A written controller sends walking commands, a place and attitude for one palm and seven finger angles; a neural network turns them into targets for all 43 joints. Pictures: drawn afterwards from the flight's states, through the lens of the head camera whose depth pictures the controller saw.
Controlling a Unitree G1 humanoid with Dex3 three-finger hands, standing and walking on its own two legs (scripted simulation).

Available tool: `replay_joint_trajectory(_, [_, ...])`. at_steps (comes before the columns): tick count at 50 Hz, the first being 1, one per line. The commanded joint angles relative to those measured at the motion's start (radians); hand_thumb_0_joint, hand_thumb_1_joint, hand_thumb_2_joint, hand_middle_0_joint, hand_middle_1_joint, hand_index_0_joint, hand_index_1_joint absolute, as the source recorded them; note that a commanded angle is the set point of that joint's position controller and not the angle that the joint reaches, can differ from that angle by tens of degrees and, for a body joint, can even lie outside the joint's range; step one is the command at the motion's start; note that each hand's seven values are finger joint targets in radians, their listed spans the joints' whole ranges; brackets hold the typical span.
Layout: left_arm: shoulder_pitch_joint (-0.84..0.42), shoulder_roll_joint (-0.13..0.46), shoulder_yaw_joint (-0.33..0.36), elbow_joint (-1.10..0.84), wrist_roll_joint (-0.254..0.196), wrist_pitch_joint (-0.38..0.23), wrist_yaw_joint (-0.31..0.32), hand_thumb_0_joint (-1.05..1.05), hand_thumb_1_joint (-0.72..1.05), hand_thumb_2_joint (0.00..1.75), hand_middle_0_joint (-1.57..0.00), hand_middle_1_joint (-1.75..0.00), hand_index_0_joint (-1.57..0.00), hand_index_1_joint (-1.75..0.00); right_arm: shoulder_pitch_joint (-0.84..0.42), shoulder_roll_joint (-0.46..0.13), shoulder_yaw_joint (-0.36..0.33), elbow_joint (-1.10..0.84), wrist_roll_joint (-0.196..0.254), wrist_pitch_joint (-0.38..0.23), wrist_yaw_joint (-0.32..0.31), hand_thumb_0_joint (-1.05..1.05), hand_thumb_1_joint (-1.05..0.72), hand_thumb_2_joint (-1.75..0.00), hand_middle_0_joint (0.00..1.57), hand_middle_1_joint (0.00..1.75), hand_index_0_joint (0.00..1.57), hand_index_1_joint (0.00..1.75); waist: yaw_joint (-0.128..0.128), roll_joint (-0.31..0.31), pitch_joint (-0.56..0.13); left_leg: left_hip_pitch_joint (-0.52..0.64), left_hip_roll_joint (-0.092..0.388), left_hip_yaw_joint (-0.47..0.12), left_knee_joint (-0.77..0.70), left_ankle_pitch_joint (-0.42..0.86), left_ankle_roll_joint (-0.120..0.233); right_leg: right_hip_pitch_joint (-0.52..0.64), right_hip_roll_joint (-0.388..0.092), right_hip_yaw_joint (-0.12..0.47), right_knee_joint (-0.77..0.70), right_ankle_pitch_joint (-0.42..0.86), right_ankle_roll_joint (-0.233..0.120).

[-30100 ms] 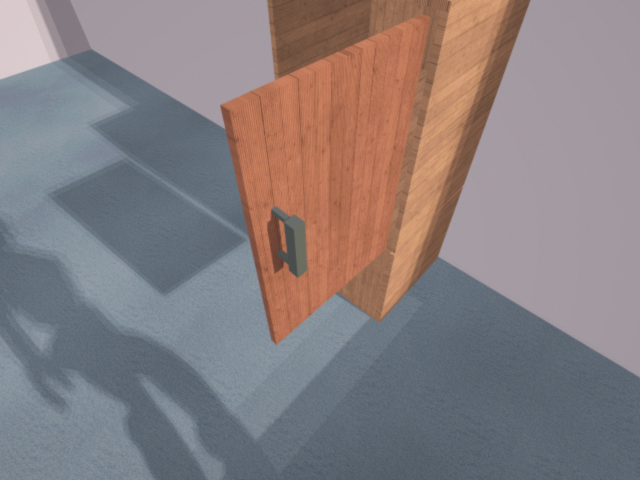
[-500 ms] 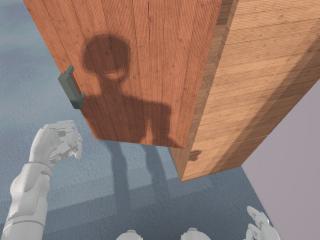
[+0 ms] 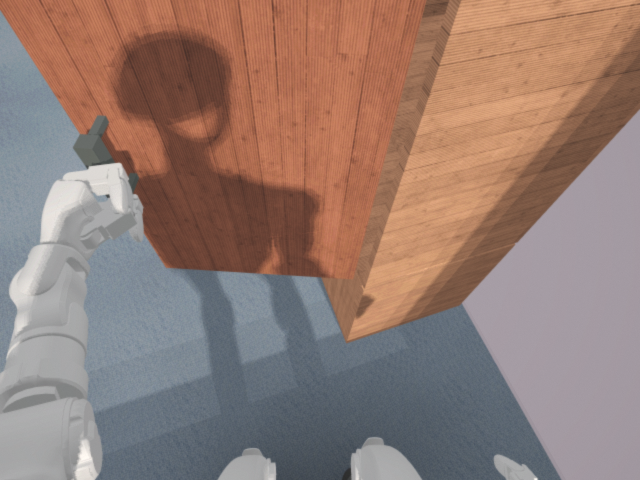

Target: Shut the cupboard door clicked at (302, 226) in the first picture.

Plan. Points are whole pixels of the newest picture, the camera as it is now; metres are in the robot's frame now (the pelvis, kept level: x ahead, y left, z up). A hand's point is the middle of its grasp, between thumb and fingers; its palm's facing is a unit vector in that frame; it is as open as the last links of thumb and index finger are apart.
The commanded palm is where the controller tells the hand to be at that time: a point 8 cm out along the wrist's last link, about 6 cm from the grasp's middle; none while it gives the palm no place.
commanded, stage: bring the fist close to the handle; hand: left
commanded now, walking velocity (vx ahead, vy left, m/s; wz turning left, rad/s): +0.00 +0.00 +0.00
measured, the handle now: (113, 164) +0.50 +0.27 +0.06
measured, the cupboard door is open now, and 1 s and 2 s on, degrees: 68 61 47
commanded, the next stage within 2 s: push the door shut along its arc in 0.36 s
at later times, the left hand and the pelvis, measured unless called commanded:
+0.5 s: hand (123, 217) +0.42 +0.23 +0.07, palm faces -0.07 -1.00 +0.00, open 3.1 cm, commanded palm +0.40 +0.28 +0.06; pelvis +0.00 +0.01 +0.00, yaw +0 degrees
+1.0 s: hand (142, 186) +0.47 +0.22 +0.06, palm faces -0.20 -0.98 -0.01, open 3.1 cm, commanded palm +0.47 +0.26 +0.06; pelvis -0.01 +0.01 -0.01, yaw +0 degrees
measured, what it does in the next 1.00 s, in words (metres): stands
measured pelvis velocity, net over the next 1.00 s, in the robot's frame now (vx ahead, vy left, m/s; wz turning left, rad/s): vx -0.01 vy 0.01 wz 0.00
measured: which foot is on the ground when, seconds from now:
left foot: down 0.00-1.00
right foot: down 0.00-1.00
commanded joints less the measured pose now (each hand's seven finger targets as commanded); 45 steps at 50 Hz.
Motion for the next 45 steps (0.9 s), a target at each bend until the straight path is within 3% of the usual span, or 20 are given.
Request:
replay_joint_trajectory(1, [-0.299,0.230,0.037,-0.157,-0.034,-0.065,-0.025,0.00,0.90,0.90,-1.30,-1.50,-1.30,-1.50,0.092,-0.164,-0.066,-0.103,-0.002,-0.012,-0.005,0.00,-0.90,-0.90,0.20,0.30,0.20,0.30,0.013,0.057,-0.405,0.177,-0.014,-0.039,-0.119,0.446,0.007,0.277,0.022,0.050,-0.087,0.378,-0.007])
replay_joint_trajectory(6, [-0.278,0.256,0.063,-0.194,-0.040,-0.072,-0.020,0.00,0.90,0.90,-1.30,-1.50,-1.30,-1.50,0.094,-0.168,-0.072,-0.116,-0.001,0.010,-0.003,0.00,-0.90,-0.90,0.20,0.30,0.20,0.30,0.020,0.046,-0.394,0.174,-0.012,-0.041,-0.135,0.429,0.008,0.276,0.025,0.046,-0.096,0.361,-0.007])
replay_joint_trajectory(8, [-0.311,0.238,0.046,-0.219,-0.039,-0.080,-0.007,0.00,0.90,0.90,-1.30,-1.50,-1.30,-1.50,0.087,-0.161,-0.071,-0.116,-0.001,0.011,-0.003,0.00,-0.90,-0.90,0.20,0.30,0.20,0.30,0.009,0.057,-0.380,0.170,-0.015,-0.035,-0.140,0.377,0.009,0.265,0.025,0.049,-0.107,0.323,-0.003])
replay_joint_trajectory(11, [-0.350,0.298,0.090,-0.189,-0.030,-0.092,0.005,0.00,0.90,0.90,-1.30,-1.50,-1.30,-1.50,0.088,-0.165,-0.065,-0.107,-0.004,0.017,-0.011,0.00,-0.90,-0.90,0.20,0.30,0.20,0.30,0.004,0.050,-0.356,0.127,-0.018,-0.030,-0.141,0.319,0.013,0.279,0.024,0.059,-0.111,0.295,-0.004])
replay_joint_trajectory(13, [-0.379,0.313,0.091,-0.184,-0.019,-0.105,0.003,0.00,0.90,0.90,-1.30,-1.50,-1.30,-1.50,0.086,-0.164,-0.063,-0.103,-0.004,0.017,-0.015,0.00,-0.90,-0.90,0.20,0.30,0.20,0.30,0.003,0.072,-0.364,0.132,-0.017,-0.034,-0.142,0.306,0.013,0.271,0.024,0.061,-0.110,0.273,-0.006])
replay_joint_trajectory(15, [-0.424,0.283,0.054,-0.208,-0.021,-0.116,-0.009,0.00,0.90,0.90,-1.30,-1.50,-1.30,-1.50,0.087,-0.161,-0.062,-0.098,-0.005,0.015,-0.016,0.00,-0.90,-0.90,0.20,0.30,0.20,0.30,-0.008,0.122,-0.396,0.189,-0.014,-0.041,-0.131,0.351,0.012,0.247,0.028,0.057,-0.099,0.300,-0.010])
replay_joint_trajectory(16, [-0.405,0.300,0.070,-0.213,-0.022,-0.119,-0.012,0.00,0.90,0.90,-1.30,-1.50,-1.30,-1.50,0.093,-0.165,-0.067,-0.095,-0.007,0.015,-0.016,0.00,-0.90,-0.90,0.20,0.30,0.20,0.30,0.000,0.118,-0.432,0.227,-0.009,-0.050,-0.132,0.387,0.007,0.243,0.029,0.050,-0.096,0.311,-0.011])
replay_joint_trajectory(17, [-0.368,0.274,0.056,-0.206,-0.028,-0.115,-0.019,0.00,0.90,0.90,-1.30,-1.50,-1.30,-1.50,0.090,-0.162,-0.066,-0.100,-0.007,0.015,-0.014,0.00,-0.90,-0.90,0.20,0.30,0.20,0.30,0.003,0.126,-0.437,0.235,-0.011,-0.047,-0.130,0.407,0.006,0.251,0.029,0.050,-0.099,0.326,-0.010])
replay_joint_trajectory(24, [-0.335,0.257,0.042,-0.108,-0.032,-0.067,-0.034,0.00,0.90,0.90,-1.30,-1.50,-1.30,-1.50,0.085,-0.169,-0.062,-0.112,-0.001,0.027,-0.011,0.00,-0.90,-0.90,0.20,0.30,0.20,0.30,-0.004,0.045,-0.337,0.145,-0.012,-0.043,-0.140,0.326,0.010,0.229,0.028,0.043,-0.110,0.279,-0.007])
replay_joint_trajectory(26, [-0.443,0.288,0.044,-0.125,-0.027,-0.083,-0.042,0.00,0.90,0.90,-1.30,-1.50,-1.30,-1.50,0.086,-0.173,-0.059,-0.102,-0.003,0.030,-0.014,0.00,-0.90,-0.90,0.20,0.30,0.20,0.30,-0.018,0.070,-0.352,0.162,-0.009,-0.049,-0.127,0.342,0.010,0.213,0.028,0.046,-0.096,0.291,-0.011])
replay_joint_trajectory(27, [-0.455,0.264,0.017,-0.122,-0.022,-0.089,-0.048,0.00,0.90,0.90,-1.30,-1.50,-1.30,-1.50,0.087,-0.171,-0.058,-0.103,-0.002,0.029,-0.013,0.00,-0.90,-0.90,0.20,0.30,0.20,0.30,-0.024,0.072,-0.365,0.176,-0.010,-0.053,-0.123,0.343,0.010,0.202,0.029,0.045,-0.095,0.283,-0.011])
replay_joint_trajectory(30, [-0.526,0.316,0.045,-0.088,-0.022,-0.100,-0.062,0.00,0.90,0.90,-1.30,-1.50,-1.30,-1.50,0.094,-0.180,-0.055,-0.085,-0.006,0.029,-0.019,0.00,-0.90,-0.90,0.20,0.30,0.20,0.30,-0.033,0.087,-0.375,0.179,-0.007,-0.061,-0.099,0.355,0.010,0.174,0.031,0.047,-0.080,0.284,-0.016])
replay_joint_trajectory(32, [-0.585,0.290,0.004,-0.075,-0.010,-0.097,-0.074,0.00,0.90,0.90,-1.30,-1.50,-1.30,-1.50,0.095,-0.177,-0.053,-0.076,-0.006,0.028,-0.019,0.00,-0.90,-0.90,0.20,0.30,0.20,0.30,-0.047,0.104,-0.398,0.200,-0.005,-0.072,-0.095,0.360,0.007,0.146,0.029,0.043,-0.074,0.271,-0.013])
replay_joint_trajectory(33, [-0.578,0.307,0.019,-0.062,-0.007,-0.094,-0.076,0.00,0.90,0.90,-1.30,-1.50,-1.30,-1.50,0.099,-0.182,-0.054,-0.076,-0.006,0.028,-0.020,0.00,-0.90,-0.90,0.20,0.30,0.20,0.30,-0.040,0.117,-0.404,0.209,-0.004,-0.075,-0.094,0.375,0.004,0.138,0.029,0.041,-0.071,0.272,-0.016])
replay_joint_trajectory(36, [-0.645,0.327,0.010,-0.042,0.001,-0.082,-0.089,0.00,0.90,0.90,-1.30,-1.50,-1.30,-1.50,0.109,-0.189,-0.051,-0.064,-0.008,0.031,-0.020,0.00,-0.90,-0.90,0.20,0.30,0.20,0.30,-0.058,0.114,-0.420,0.211,-0.001,-0.084,-0.077,0.391,0.005,0.110,0.030,0.038,-0.061,0.276,-0.016])
replay_joint_trajectory(37, [-0.643,0.299,-0.017,-0.017,0.006,-0.074,-0.093,0.00,0.90,0.90,-1.30,-1.50,-1.30,-1.50,0.109,-0.185,-0.050,-0.064,-0.008,0.030,-0.019,0.00,-0.90,-0.90,0.20,0.30,0.20,0.30,-0.066,0.115,-0.410,0.203,-0.003,-0.081,-0.073,0.379,0.008,0.100,0.031,0.039,-0.063,0.267,-0.014])
replay_joint_trajectory(40, [-0.701,0.296,-0.030,-0.009,0.005,-0.068,-0.105,0.00,0.90,0.90,-1.30,-1.50,-1.30,-1.50,0.121,-0.191,-0.050,-0.056,-0.010,0.030,-0.018,0.00,-0.90,-0.90,0.20,0.30,0.20,0.30,-0.079,0.138,-0.421,0.224,-0.002,-0.093,-0.061,0.397,0.006,0.064,0.034,0.030,-0.052,0.259,-0.019])
replay_joint_trajectory(41, [-0.702,0.325,-0.011,-0.014,0.008,-0.067,-0.110,0.00,0.90,0.90,-1.30,-1.50,-1.30,-1.50,0.126,-0.198,-0.051,-0.053,-0.010,0.033,-0.018,0.00,-0.90,-0.90,0.20,0.30,0.20,0.30,-0.068,0.151,-0.446,0.241,0.001,-0.097,-0.064,0.405,0.000,0.061,0.033,0.031,-0.052,0.255,-0.019])
replay_joint_trajectory(42, [-0.710,0.280,-0.051,0.002,0.009,-0.058,-0.112,0.00,0.90,0.90,-1.30,-1.50,-1.30,-1.50,0.126,-0.193,-0.050,-0.053,-0.010,0.033,-0.016,0.00,-0.90,-0.90,0.20,0.30,0.20,0.30,-0.083,0.142,-0.437,0.239,0.000,-0.098,-0.060,0.398,0.005,0.048,0.034,0.029,-0.056,0.249,-0.018])
replay_joint_trajectory(45, [-0.749,0.343,-0.008,0.035,0.009,-0.049,-0.118,0.00,0.90,0.90,-1.30,-1.50,-1.30,-1.50,0.142,-0.203,-0.048,-0.044,-0.011,0.037,-0.020,0.00,-0.90,-0.90,0.20,0.30,0.20,0.30,-0.088,0.132,-0.433,0.202,-0.001,-0.098,-0.048,0.380,0.008,0.046,0.037,0.026,-0.045,0.242,-0.022])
